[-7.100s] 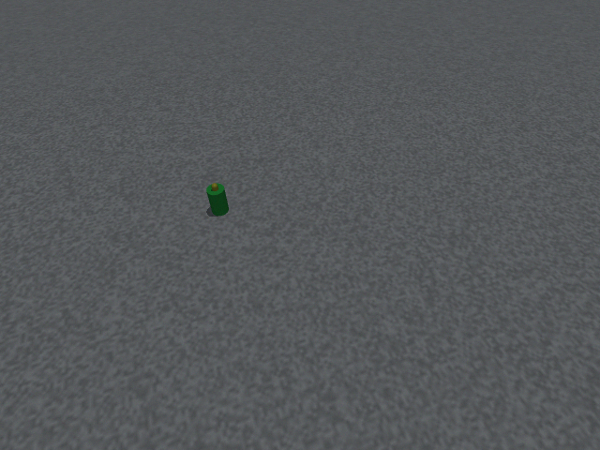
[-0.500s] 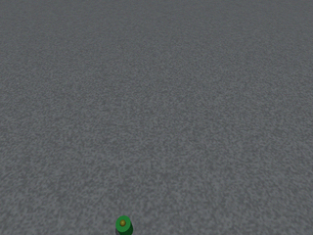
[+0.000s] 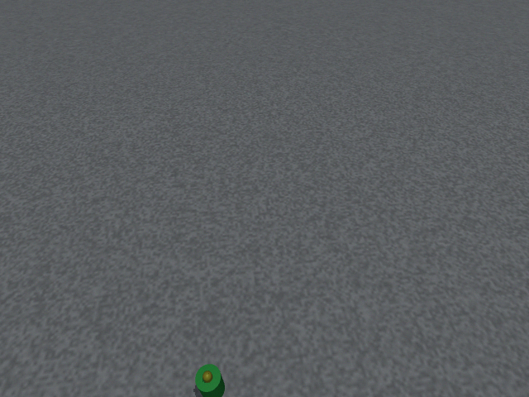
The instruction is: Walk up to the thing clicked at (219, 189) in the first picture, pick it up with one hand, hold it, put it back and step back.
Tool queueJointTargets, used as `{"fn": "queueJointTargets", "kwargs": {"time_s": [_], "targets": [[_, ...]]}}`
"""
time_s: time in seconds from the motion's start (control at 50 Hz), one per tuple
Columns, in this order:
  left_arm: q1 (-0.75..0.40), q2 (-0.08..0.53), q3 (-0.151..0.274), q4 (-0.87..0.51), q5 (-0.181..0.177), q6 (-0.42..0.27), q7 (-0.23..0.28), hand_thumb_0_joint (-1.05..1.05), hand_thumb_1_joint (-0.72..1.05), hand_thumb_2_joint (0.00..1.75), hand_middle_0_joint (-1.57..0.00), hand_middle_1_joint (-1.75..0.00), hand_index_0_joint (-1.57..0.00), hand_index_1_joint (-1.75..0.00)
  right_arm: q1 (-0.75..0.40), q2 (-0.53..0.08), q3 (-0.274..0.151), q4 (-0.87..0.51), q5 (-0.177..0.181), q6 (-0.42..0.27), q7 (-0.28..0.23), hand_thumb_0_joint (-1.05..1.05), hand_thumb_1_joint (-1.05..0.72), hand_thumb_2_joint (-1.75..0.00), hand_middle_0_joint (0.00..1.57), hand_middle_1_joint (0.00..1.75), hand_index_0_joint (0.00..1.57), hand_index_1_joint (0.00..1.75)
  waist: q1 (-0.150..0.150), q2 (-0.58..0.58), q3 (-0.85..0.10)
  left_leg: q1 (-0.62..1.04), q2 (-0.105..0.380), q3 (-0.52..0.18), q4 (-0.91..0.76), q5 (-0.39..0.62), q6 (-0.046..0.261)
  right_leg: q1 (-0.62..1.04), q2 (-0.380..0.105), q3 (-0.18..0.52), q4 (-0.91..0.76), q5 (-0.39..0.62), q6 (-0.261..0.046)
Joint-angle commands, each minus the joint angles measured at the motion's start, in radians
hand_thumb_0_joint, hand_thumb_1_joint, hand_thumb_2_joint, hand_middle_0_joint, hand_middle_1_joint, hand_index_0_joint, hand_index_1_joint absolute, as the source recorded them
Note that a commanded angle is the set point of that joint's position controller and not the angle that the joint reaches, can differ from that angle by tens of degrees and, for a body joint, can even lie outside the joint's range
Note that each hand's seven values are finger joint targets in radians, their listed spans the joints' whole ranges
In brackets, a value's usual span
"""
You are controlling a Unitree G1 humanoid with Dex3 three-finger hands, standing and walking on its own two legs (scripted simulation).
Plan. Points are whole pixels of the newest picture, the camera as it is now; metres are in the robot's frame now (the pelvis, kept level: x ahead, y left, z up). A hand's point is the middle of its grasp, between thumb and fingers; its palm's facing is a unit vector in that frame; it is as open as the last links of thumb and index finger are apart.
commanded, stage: stand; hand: left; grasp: from the side
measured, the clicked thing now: (210, 382) +0.34 +0.21 -0.70
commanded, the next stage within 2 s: go down in 0.24 s
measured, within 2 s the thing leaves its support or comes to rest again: neither
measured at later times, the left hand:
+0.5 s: hand out of the picture +0.13 +0.25 -0.16, palm faces +0.05 -0.94 -0.33, open 9.1 cm
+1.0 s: hand out of the picture +0.13 +0.30 -0.23, palm faces +0.10 -0.95 -0.30, open 17.1 cm
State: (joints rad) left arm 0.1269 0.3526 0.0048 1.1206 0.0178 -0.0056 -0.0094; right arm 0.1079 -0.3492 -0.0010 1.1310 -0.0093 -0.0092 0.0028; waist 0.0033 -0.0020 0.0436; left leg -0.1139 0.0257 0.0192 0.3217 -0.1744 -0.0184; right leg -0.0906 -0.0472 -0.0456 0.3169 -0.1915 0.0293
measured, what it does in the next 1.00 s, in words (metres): lowers itself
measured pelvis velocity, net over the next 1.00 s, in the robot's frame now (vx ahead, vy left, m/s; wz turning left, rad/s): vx -0.03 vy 0.01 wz -0.02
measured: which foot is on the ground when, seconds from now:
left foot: down 0.00-1.00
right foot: down 0.00-1.00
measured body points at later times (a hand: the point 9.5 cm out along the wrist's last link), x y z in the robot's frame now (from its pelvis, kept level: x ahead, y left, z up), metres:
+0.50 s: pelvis -0.01 +0.00 -0.01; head +0.03 +0.00 +0.44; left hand +0.12 +0.30 -0.14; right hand +0.09 -0.28 -0.13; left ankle +0.00 +0.13 -0.75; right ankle -0.01 -0.14 -0.75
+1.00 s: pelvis -0.03 +0.01 -0.11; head +0.08 +0.03 +0.33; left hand +0.13 +0.35 -0.21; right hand +0.13 -0.26 -0.20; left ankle +0.00 +0.13 -0.75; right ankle -0.01 -0.14 -0.75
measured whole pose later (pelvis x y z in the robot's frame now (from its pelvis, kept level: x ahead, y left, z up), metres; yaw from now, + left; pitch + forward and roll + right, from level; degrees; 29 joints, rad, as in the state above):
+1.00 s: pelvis -0.03 +0.01 -0.11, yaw -1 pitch +18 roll -2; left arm 0.18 0.37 0.35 0.64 0.02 -0.02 -0.17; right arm 0.19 -0.25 -0.05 0.60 0.01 -0.11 -0.04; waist -0.02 -0.02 -0.10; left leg -1.00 0.06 -0.01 1.19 -0.52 -0.01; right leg -0.95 -0.04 -0.03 1.16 -0.52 0.03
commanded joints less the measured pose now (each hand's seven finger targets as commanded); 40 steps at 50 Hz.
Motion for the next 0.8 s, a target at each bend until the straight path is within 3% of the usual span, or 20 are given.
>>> {"fn": "queueJointTargets", "kwargs": {"time_s": [0.0, 0.1, 0.3, 0.32, 0.34, 0.36, 0.38, 0.4, 0.42, 0.44, 0.48, 0.5, 0.54, 0.58, 0.62, 0.64, 0.7, 0.74, 0.78], "targets": [[-0.035, 0.215, 0.037, -0.059, -0.004, -0.019, 0.015, 0.00, 0.90, 0.90, -0.20, -0.30, -0.20, -0.30, -0.044, -0.217, -0.036, -0.056, -0.001, -0.019, -0.010, 0.00, -0.90, -0.90, 0.20, 0.30, 0.20, 0.30, -0.001, 0.011, -0.065, 0.016, 0.111, -0.089, -0.048, 0.152, 0.030, 0.000, -0.099, 0.082, -0.051, 0.133, -0.039], [-0.031, 0.216, 0.035, -0.060, -0.006, -0.022, 0.016, 0.00, 0.90, 0.90, -0.20, -0.30, -0.20, -0.30, -0.042, -0.218, -0.036, -0.057, 0.000, -0.020, -0.010, 0.00, -0.90, -0.90, 0.20, 0.30, 0.20, 0.30, 0.000, -0.001, -0.077, 0.031, 0.115, -0.090, -0.042, 0.191, 0.032, 0.006, -0.100, 0.079, -0.045, 0.156, -0.037], [-0.024, 0.214, 0.036, -0.060, -0.005, -0.020, 0.017, 0.00, 0.90, 0.90, -0.20, -0.30, -0.20, -0.30, -0.038, -0.218, -0.036, -0.056, 0.001, -0.018, -0.009, 0.00, -0.90, -0.90, 0.20, 0.30, 0.20, 0.30, 0.001, 0.011, -0.054, 0.012, 0.111, -0.087, -0.050, 0.148, 0.032, 0.005, -0.100, 0.079, -0.056, 0.129, -0.037], [-0.030, 0.217, 0.038, -0.062, -0.004, -0.021, 0.017, 0.00, 0.82, 0.82, -0.24, -0.22, -0.20, -0.22, -0.043, -0.217, -0.038, -0.062, -0.001, -0.019, -0.009, 0.00, -0.95, -0.92, 0.21, 0.30, 0.20, 0.30, -0.001, 0.004, -0.069, 0.019, 0.114, -0.086, -0.044, 0.154, 0.035, 0.012, -0.104, 0.080, -0.050, 0.138, -0.040], [-0.381, 0.049, 0.044, -0.413, -0.057, -0.115, 0.032, 0.00, 0.74, 0.74, -0.16, -0.14, -0.12, -0.14, -0.006, -0.049, 0.005, -0.343, 0.068, -0.069, -0.030, 0.00, -1.01, -0.93, 0.20, 0.30, 0.20, 0.30, -0.130, 0.041, 0.017, -0.096, -0.021, 0.033, 0.020, 0.003, 0.025, -0.245, 0.039, 0.021, 0.031, 0.076, -0.035], [-0.522, 0.123, 0.073, -0.382, -0.055, -0.113, 0.042, 0.00, 0.66, 0.66, -0.08, -0.06, -0.04, -0.06, 0.036, -0.083, -0.005, -0.289, 0.068, -0.065, -0.042, 0.00, -1.00, -0.93, 0.20, 0.30, 0.20, 0.30, -0.097, 0.020, -0.032, -0.086, -0.027, 0.024, 0.039, -0.013, 0.026, -0.198, 0.038, 0.005, 0.039, 0.049, -0.034], [-0.292, 0.192, 0.118, -0.156, -0.034, -0.068, 0.048, 0.00, 0.58, 0.58, -0.01, -0.03, -0.02, -0.02, 0.086, -0.114, -0.021, -0.289, 0.074, -0.053, -0.053, 0.00, -1.00, -0.93, 0.20, 0.30, 0.20, 0.30, -0.066, -0.027, -0.008, -0.116, -0.021, 0.025, 0.050, -0.021, 0.027, -0.190, 0.046, -0.007, 0.044, 0.017, -0.037], [-0.256, 0.213, 0.141, -0.092, -0.016, -0.046, 0.037, 0.00, 0.50, 0.50, 0.00, -0.04, -0.01, -0.02, 0.100, -0.110, -0.034, -0.304, 0.066, -0.048, -0.053, 0.00, -0.99, -0.93, 0.20, 0.30, 0.20, 0.30, -0.053, -0.058, -0.047, -0.155, -0.029, 0.024, 0.094, -0.009, 0.031, -0.208, 0.043, -0.006, 0.071, 0.014, -0.039], [-0.311, 0.243, 0.164, -0.095, -0.002, -0.045, 0.026, 0.00, 0.42, 0.42, 0.00, -0.05, -0.01, -0.03, 0.107, -0.108, -0.042, -0.330, 0.063, -0.050, -0.053, 0.00, -0.98, -0.93, 0.20, 0.30, 0.20, 0.30, -0.045, -0.055, -0.079, -0.176, -0.031, 0.023, 0.131, 0.001, 0.033, -0.222, 0.043, -0.006, 0.102, 0.024, -0.038], [-0.327, 0.268, 0.195, -0.122, 0.018, -0.055, 0.017, 0.00, 0.34, 0.34, 0.00, -0.05, -0.01, -0.04, 0.116, -0.106, -0.062, -0.361, 0.046, -0.057, -0.055, 0.00, -0.98, -0.92, 0.20, 0.30, 0.20, 0.30, -0.030, -0.047, -0.177, -0.164, -0.028, 0.021, 0.158, 0.034, 0.031, -0.201, 0.038, 0.000, 0.144, 0.063, -0.038], [-0.137, 0.254, 0.243, -0.054, 0.051, -0.035, -0.003, 0.00, 0.22, 0.21, -0.01, -0.07, -0.02, -0.05, 0.152, -0.098, -0.081, -0.385, 0.025, -0.063, -0.042, 0.00, -0.96, -0.92, 0.20, 0.30, 0.20, 0.30, 0.013, 0.024, -0.234, -0.235, -0.040, 0.022, 0.225, 0.070, 0.020, -0.217, 0.035, 0.004, 0.216, 0.083, -0.047], [-0.103, 0.228, 0.245, -0.068, 0.052, -0.027, -0.011, 0.00, 0.16, 0.19, -0.02, -0.07, -0.04, -0.06, 0.162, -0.094, -0.085, -0.409, 0.024, -0.066, -0.037, 0.00, -0.96, -0.92, 0.20, 0.30, 0.20, 0.30, 0.020, 0.037, -0.245, -0.250, -0.039, 0.023, 0.242, 0.079, 0.017, -0.231, 0.039, 0.007, 0.238, 0.083, -0.050], [-0.124, 0.240, 0.272, -0.103, 0.058, -0.016, -0.016, 0.00, 0.08, 0.17, -0.03, -0.07, -0.04, -0.06, 0.147, -0.088, -0.090, -0.449, 0.026, -0.071, -0.035, 0.00, -0.93, -0.91, 0.20, 0.30, 0.20, 0.30, 0.017, 0.049, -0.248, -0.281, -0.036, 0.019, 0.267, 0.081, 0.013, -0.262, 0.045, 0.005, 0.263, 0.074, -0.051], [-0.118, 0.213, 0.282, -0.096, 0.056, -0.004, -0.033, 0.00, -0.03, 0.15, -0.03, -0.08, -0.04, -0.07, 0.135, -0.083, -0.092, -0.484, 0.025, -0.075, -0.027, 0.00, -0.91, -0.90, 0.20, 0.30, 0.20, 0.30, 0.001, 0.018, -0.230, -0.346, -0.029, 0.011, 0.326, 0.064, 0.017, -0.325, 0.049, 0.002, 0.313, 0.053, -0.050], [-0.144, 0.248, 0.326, -0.136, 0.051, -0.019, -0.049, 0.00, -0.17, 0.12, -0.04, -0.08, -0.05, -0.07, 0.117, -0.075, -0.092, -0.513, 0.022, -0.082, -0.019, 0.00, -0.91, -0.90, 0.20, 0.30, 0.20, 0.30, 0.009, 0.018, -0.238, -0.440, -0.025, 0.004, 0.409, 0.008, 0.018, -0.411, 0.048, 0.004, 0.388, -0.010, -0.051], [-0.086, 0.255, 0.352, -0.127, 0.049, -0.028, -0.059, 0.00, -0.24, 0.10, -0.05, -0.08, -0.06, -0.07, 0.119, -0.081, -0.098, -0.543, 0.022, -0.089, -0.018, 0.00, -0.91, -0.90, 0.20, 0.30, 0.20, 0.30, 0.009, 0.003, -0.283, -0.466, -0.023, 0.005, 0.457, 0.027, 0.023, -0.424, 0.046, 0.005, 0.433, 0.011, -0.049], [-0.116, 0.246, 0.353, -0.291, 0.035, -0.082, -0.107, 0.00, -0.36, 0.07, -0.06, -0.08, -0.06, -0.08, 0.143, -0.068, -0.106, -0.571, 0.016, -0.103, -0.019, 0.00, -0.90, -0.90, 0.20, 0.30, 0.20, 0.30, 0.003, 0.051, -0.335, -0.529, -0.016, -0.004, 0.542, -0.002, 0.022, -0.537, 0.045, 0.010, 0.533, -0.016, -0.051], [-0.066, 0.281, 0.402, -0.325, 0.025, -0.096, -0.119, 0.00, -0.45, 0.05, -0.07, -0.09, -0.08, -0.08, 0.126, -0.068, -0.104, -0.605, 0.018, -0.112, -0.026, 0.00, -0.89, -0.90, 0.20, 0.30, 0.20, 0.30, 0.003, 0.058, -0.344, -0.570, -0.009, -0.011, 0.580, -0.049, 0.022, -0.595, 0.049, 0.010, 0.579, -0.062, -0.050], [-0.078, 0.246, 0.373, -0.452, 0.018, -0.107, -0.137, 0.00, -0.51, 0.03, -0.07, -0.09, -0.08, -0.08, 0.119, -0.071, -0.112, -0.636, 0.017, -0.122, -0.029, 0.00, -0.90, -0.90, 0.20, 0.30, 0.20, 0.30, -0.009, 0.082, -0.384, -0.575, -0.002, -0.021, 0.604, -0.078, 0.021, -0.645, 0.049, 0.009, 0.616, -0.094, -0.053]]}}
